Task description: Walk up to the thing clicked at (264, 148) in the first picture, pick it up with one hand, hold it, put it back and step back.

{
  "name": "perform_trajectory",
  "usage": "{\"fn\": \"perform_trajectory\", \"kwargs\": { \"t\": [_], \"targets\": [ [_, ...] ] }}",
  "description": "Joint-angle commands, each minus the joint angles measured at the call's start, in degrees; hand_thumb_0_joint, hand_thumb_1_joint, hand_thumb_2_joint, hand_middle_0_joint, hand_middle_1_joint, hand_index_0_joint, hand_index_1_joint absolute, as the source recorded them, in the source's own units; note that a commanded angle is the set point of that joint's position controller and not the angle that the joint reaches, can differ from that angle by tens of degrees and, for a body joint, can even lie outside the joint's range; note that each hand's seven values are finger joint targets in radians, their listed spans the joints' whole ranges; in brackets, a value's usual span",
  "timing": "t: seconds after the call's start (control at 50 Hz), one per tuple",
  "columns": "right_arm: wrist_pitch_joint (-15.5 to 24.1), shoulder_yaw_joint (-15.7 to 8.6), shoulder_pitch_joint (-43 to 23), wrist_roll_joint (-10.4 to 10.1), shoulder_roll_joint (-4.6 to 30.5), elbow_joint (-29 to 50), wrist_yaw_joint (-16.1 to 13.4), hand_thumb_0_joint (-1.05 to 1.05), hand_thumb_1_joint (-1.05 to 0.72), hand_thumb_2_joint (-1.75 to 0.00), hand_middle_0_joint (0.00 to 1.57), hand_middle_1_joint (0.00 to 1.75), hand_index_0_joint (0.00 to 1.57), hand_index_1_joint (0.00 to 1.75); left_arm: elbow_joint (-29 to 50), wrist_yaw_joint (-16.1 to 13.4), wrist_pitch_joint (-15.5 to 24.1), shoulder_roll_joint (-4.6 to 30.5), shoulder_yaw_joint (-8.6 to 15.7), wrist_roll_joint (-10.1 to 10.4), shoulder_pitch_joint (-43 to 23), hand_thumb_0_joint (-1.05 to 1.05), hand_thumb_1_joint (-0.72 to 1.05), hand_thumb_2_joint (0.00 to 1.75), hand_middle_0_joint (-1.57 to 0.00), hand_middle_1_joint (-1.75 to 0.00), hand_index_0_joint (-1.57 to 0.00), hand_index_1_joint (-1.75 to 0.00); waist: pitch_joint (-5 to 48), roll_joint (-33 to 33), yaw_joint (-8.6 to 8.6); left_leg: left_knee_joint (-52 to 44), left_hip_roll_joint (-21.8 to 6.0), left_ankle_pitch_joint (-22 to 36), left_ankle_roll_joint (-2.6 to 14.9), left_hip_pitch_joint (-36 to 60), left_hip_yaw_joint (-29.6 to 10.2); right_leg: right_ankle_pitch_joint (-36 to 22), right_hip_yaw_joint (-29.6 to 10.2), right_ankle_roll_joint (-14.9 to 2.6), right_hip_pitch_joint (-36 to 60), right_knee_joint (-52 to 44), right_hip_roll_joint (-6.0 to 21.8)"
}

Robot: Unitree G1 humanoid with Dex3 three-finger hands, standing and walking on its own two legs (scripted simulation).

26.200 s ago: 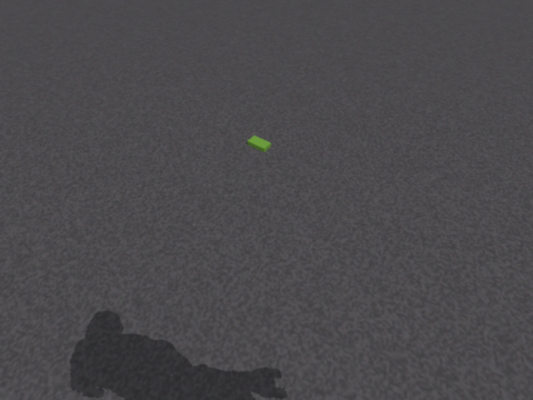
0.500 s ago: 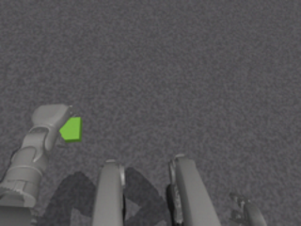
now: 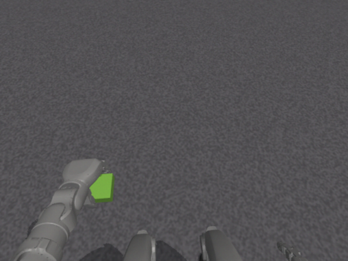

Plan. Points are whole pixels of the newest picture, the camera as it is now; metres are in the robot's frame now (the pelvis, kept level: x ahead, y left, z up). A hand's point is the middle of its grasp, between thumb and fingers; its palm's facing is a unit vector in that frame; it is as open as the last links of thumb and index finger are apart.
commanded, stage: lift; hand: left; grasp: from above
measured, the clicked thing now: (88, 188) +0.33 +0.24 -0.12
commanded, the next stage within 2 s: hold in 0.38 s
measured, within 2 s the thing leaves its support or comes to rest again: neither
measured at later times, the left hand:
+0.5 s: hand (83, 169) +0.34 +0.22 -0.01, palm faces -0.47 -0.07 -0.88, open 9.7 cm
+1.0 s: hand (80, 160) +0.35 +0.22 +0.03, palm faces -0.47 -0.05 -0.88, open 9.7 cm
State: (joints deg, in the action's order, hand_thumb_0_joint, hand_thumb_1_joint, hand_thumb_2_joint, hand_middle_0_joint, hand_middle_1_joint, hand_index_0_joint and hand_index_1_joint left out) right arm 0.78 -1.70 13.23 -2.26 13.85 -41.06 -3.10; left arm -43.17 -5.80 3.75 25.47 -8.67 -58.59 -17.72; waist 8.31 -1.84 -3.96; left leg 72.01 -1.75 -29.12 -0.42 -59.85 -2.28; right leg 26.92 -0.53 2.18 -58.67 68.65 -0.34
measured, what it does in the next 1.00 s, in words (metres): rises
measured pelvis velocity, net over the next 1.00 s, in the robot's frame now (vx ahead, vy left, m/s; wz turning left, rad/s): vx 0.05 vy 0.00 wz -0.01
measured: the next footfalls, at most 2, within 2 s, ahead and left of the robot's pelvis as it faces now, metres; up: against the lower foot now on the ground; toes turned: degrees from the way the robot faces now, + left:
none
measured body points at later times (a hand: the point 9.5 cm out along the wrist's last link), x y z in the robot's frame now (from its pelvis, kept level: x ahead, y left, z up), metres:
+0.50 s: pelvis +0.04 +0.00 +0.07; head +0.08 +0.00 +0.52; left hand +0.36 +0.22 +0.04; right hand +0.12 -0.27 -0.05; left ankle +0.05 +0.12 -0.63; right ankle +0.06 -0.14 -0.63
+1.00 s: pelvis +0.05 +0.00 +0.09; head +0.07 -0.01 +0.54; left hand +0.37 +0.22 +0.08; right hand +0.16 -0.27 -0.03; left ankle +0.05 +0.12 -0.63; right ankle +0.06 -0.14 -0.63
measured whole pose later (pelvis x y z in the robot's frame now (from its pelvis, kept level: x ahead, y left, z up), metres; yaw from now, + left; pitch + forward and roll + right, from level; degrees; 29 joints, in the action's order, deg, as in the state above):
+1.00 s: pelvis +0.05 +0.00 +0.09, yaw +0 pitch +6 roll +0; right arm -2.5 -3.0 13.4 -2.5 14.5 -40.2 -2.4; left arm -41.1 -1.4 3.6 23.2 -10.7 -58.3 -14.5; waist 3.4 -1.9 -1.7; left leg 39.7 -1.3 -19.7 -0.4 -25.6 0.4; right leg 18.0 -2.4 1.9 -25.9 38.3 0.6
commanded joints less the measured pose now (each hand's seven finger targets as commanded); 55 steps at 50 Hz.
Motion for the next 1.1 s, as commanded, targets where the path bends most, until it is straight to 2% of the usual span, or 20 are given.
{"fn": "perform_trajectory", "kwargs": {
  "t": [0.0, 0.02, 0.04, 0.08, 0.12, 0.28, 0.44, 0.56, 0.58, 0.72, 0.78, 0.8, 0.84, 0.86, 0.88, 0.92, 0.96, 0.98, 1.02, 1.08],
  "targets": [
    [2.2, -3.1, 2.3, 0.0, 8.6, 4.2, -0.4, 0.0, -0.89, -0.9, 0.2, 0.3, 0.2, 0.3, 10.5, -3.9, -0.9, 12.5, 5.1, -0.8, -20.1, 0.0, 0.83, 0.63, -1.19, -0.44, -1.18, -0.45, 19.0, -3.7, 0.3, -16.6, 2.2, 8.4, 0.73, 19.7, 1.4, -7.4, 0.9, -3.05, 14.3, -15.1, -1.9],
    [2.2, -3.1, 2.7, 0.1, 8.9, 4.0, -0.3, 0.0, -0.9, -0.9, 0.2, 0.3, 0.2, 0.3, 9.1, -3.9, -1.3, 12.5, 5.4, -0.8, -19.5, 0.0, 0.82, 0.65, -1.18, -0.46, -1.17, -0.47, 18.5, -3.9, 0.25, -17.8, 2.1, 8.8, 0.65, 21.0, 1.4, -7.8, 1.0, -3.01, 15.0, -16.0, -2.0],
    [2.1, -3.0, 2.5, 0.1, 8.6, 3.9, -0.2, 0.0, -0.89, -0.9, 0.2, 0.3, 0.2, 0.3, 9.5, -3.9, -1.5, 11.8, 4.5, -0.7, -20.1, 0.0, 0.82, 0.66, -1.19, -0.44, -1.17, -0.46, 17.8, -4.0, 0.4, -18.8, 2.0, 9.8, 0.53, 22.2, 1.2, -8.7, 1.0, -3.05, 15.7, -16.8, -1.9],
    [2.1, -3.1, 2.2, 0.1, 8.9, 4.0, -0.1, 0.0, -0.89, -0.9, 0.2, 0.3, 0.2, 0.3, 8.7, -4.0, -1.9, 12.2, 5.2, -0.4, -19.4, 0.0, 0.82, 0.66, -1.19, -0.45, -1.17, -0.46, 17.6, -3.4, 0.77, -20.8, 2.0, 11.5, 0.41, 24.8, 1.2, -10.1, 1.3, -2.94, 17.9, -18.3, -1.9],
    [1.8, -3.0, 2.7, 0.2, 8.5, 3.9, 0.1, 0.0, -0.9, -0.9, 0.2, 0.3, 0.2, 0.3, 8.2, -3.7, -2.3, 10.5, 3.9, -0.1, -18.9, 0.0, 0.8, 0.68, -1.18, -0.45, -1.16, -0.47, 16.4, -3.4, 0.38, -22.2, 2.0, 13.3, 0.34, 26.1, 1.3, -11.7, 1.1, -2.9, 19.5, -20.0, -1.9],
    [1.2, -3.2, 2.0, 0.1, 8.5, 5.0, 0.3, 0.0, -0.9, -0.9, 0.2, 0.3, 0.2, 0.3, 7.6, -2.6, -1.9, 10.2, 3.8, 0.8, -17.6, 0.0, 0.75, 0.69, -1.16, -0.44, -1.13, -0.47, 13.5, -1.9, 1.04, -28.1, 2.2, 15.6, 0.47, 32.0, 1.9, -13.7, 0.8, -2.65, 25.7, -26.5, -1.5],
    [0.8, -3.6, 2.0, 0.1, 8.6, 5.1, 0.3, 0.0, -0.9, -0.9, 0.2, 0.3, 0.2, 0.3, 9.1, -2.2, -0.4, 10.5, 4.0, -0.1, -17.9, 0.0, 0.72, 0.73, -1.11, -0.49, -1.1, -0.51, 13.7, -2.4, 1.37, -31.3, 2.2, 21.7, -0.01, 37.2, 1.7, -18.1, 0.8, -2.75, 29.5, -29.1, -1.6],
    [0.2, -4.0, 1.8, 0.0, 9.0, 5.1, 0.5, 0.0, -0.89, -0.9, 0.2, 0.3, 0.2, 0.3, 9.6, -1.9, -0.1, 10.6, 4.1, -0.6, -18.6, 0.0, 0.74, 0.72, -1.12, -0.5, -1.11, -0.51, 13.1, -1.9, 1.15, -33.0, 2.5, 23.6, 0.0, 39.8, 2.4, -20.2, 0.6, -2.65, 32.2, -31.1, -1.4],
    [0.1, -3.9, 1.2, -0.1, 9.0, 5.3, 0.6, 0.0, -0.89, -0.9, 0.2, 0.3, 0.2, 0.3, 9.5, -1.8, -0.2, 10.5, 4.0, -0.3, -18.0, 0.0, 0.74, 0.72, -1.12, -0.51, -1.11, -0.52, 12.7, -1.8, 1.65, -33.6, 2.3, 24.0, -0.08, 40.4, 2.1, -20.1, 0.9, -2.69, 32.4, -31.4, -1.5],
    [-0.3, -4.1, 0.3, -0.2, 9.1, 5.7, 0.5, 0.0, -0.89, -0.9, 0.2, 0.3, 0.2, 0.3, 10.5, 0.0, -0.1, 10.1, 3.6, 0.0, -16.7, 0.0, 0.7, 0.7, -1.07, -0.5, -1.07, -0.51, 11.4, -1.1, 1.47, -35.3, 2.5, 25.6, 0.03, 42.4, 2.6, -21.8, 0.6, -2.55, 34.7, -33.6, -1.6],
    [-0.5, -4.0, -0.4, -0.2, 8.9, 6.3, 0.4, 0.0, -0.89, -0.9, 0.2, 0.3, 0.2, 0.3, 11.6, 0.7, -0.3, 10.9, 4.1, 0.0, -16.8, 0.0, 0.7, 0.7, -1.09, -0.49, -1.08, -0.5, 10.8, -1.8, 2.2, -36.1, 2.6, 26.1, 0.02, 42.8, 2.7, -22.2, 0.4, -2.62, 35.2, -34.1, -1.6],
    [-0.6, -4.0, -0.5, -0.3, 8.9, 6.6, 0.4, 0.0, -0.89, -0.9, 0.2, 0.3, 0.2, 0.3, 12.5, 1.0, -0.2, 9.8, 3.3, 0.3, -16.8, 0.0, 0.7, 0.68, -1.08, -0.49, -1.08, -0.5, 11.0, -1.1, 1.88, -36.5, 2.6, 25.7, 0.06, 43.2, 2.8, -22.0, 0.3, -2.61, 35.9, -34.3, -1.6],
    [-0.7, -4.0, -0.6, -0.2, 9.1, 6.7, 0.3, 0.0, -0.89, -0.9, 0.2, 0.3, 0.2, 0.3, 12.2, 1.3, -0.3, 10.7, 4.1, 0.2, -16.4, 0.0, 0.7, 0.68, -1.07, -0.5, -1.07, -0.5, 10.5, -1.0, 1.91, -36.5, 2.7, 25.6, 0.26, 42.3, 3.0, -22.2, 0.2, -2.51, 36.3, -34.8, -1.5],
    [-0.7, -3.9, -1.4, -0.3, 9.0, 7.0, 0.3, 0.0, -0.89, -0.9, 0.2, 0.3, 0.2, 0.3, 14.0, 1.6, -0.2, 10.8, 3.9, 0.5, -17.2, 0.0, 0.71, 0.71, -1.09, -0.49, -1.09, -0.5, 11.0, -1.0, 2.54, -36.9, 2.7, 26.0, 0.24, 43.2, 3.0, -22.4, 0.2, -2.5, 37.2, -35.0, -1.5],
    [-0.8, -4.0, -1.0, -0.3, 9.2, 7.0, 0.3, 0.0, -0.89, -0.9, 0.2, 0.3, 0.2, 0.3, 13.5, 1.7, -0.2, 11.0, 4.2, 0.5, -16.9, 0.0, 0.71, 0.7, -1.09, -0.5, -1.08, -0.51, 11.1, -0.9, 2.07, -36.9, 2.7, 25.6, 0.23, 43.4, 3.0, -22.0, 0.2, -2.49, 37.3, -35.1, -1.5],
    [-0.9, -3.8, -1.7, -0.4, 8.8, 7.4, 0.2, 0.0, -0.89, -0.9, 0.2, 0.3, 0.2, 0.3, 13.6, 1.9, -0.4, 11.1, 4.5, 0.2, -15.6, 0.0, 0.71, 0.71, -1.1, -0.49, -1.09, -0.5, 10.6, -1.3, 2.98, -37.5, 2.8, 25.9, 0.27, 43.3, 3.0, -22.4, -0.1, -2.54, 37.6, -35.3, -1.5],
    [-1.0, -3.8, -1.5, -0.5, 8.8, 7.5, 0.1, 0.0, -0.89, -0.9, 0.2, 0.3, 0.2, 0.3, 14.8, 2.1, -0.3, 10.1, 3.9, 0.3, -16.1, 0.0, 0.7, 0.71, -1.08, -0.5, -1.08, -0.5, 10.8, -0.3, 2.33, -37.6, 2.7, 26.4, 0.36, 43.7, 3.1, -23.0, -0.2, -2.47, 37.9, -35.4, -1.6],
    [-1.0, -3.7, -1.8, -0.5, 8.9, 7.5, 0.1, 0.0, -0.89, -0.9, 0.2, 0.3, 0.2, 0.3, 15.2, 2.3, -0.3, 11.2, 4.4, 0.2, -16.4, 0.0, 0.72, 0.69, -1.08, -0.51, -1.09, -0.51, 10.2, -0.9, 2.54, -37.9, 2.8, 26.0, 0.4, 43.7, 3.3, -22.7, -0.2, -2.49, 37.9, -35.7, -1.5],
    [-1.1, -3.8, -2.2, -0.6, 9.0, 7.9, 0.1, 0.0, -0.89, -0.9, 0.2, 0.3, 0.2, 0.3, 14.8, 2.9, -0.4, 10.7, 4.1, 0.4, -15.2, 0.0, 0.71, 0.69, -1.09, -0.49, -1.09, -0.5, 9.4, 0.0, 2.64, -38.5, 2.7, 25.3, 0.54, 44.3, 3.4, -21.9, -0.1, -2.54, 37.9, -36.2, -1.5],
    [-1.2, -3.7, -2.5, -0.5, 8.9, 8.1, 0.0, 0.0, -0.9, -0.9, 0.2, 0.3, 0.2, 0.3, 16.9, 3.0, -0.3, 11.1, 4.6, 0.5, -16.4, 0.0, 0.71, 0.72, -1.09, -0.52, -1.09, -0.53, 10.8, -0.1, 2.86, -38.6, 3.0, 25.7, 0.75, 44.9, 3.6, -22.6, -0.3, -2.27, 39.3, -36.7, -1.4]
  ]
}}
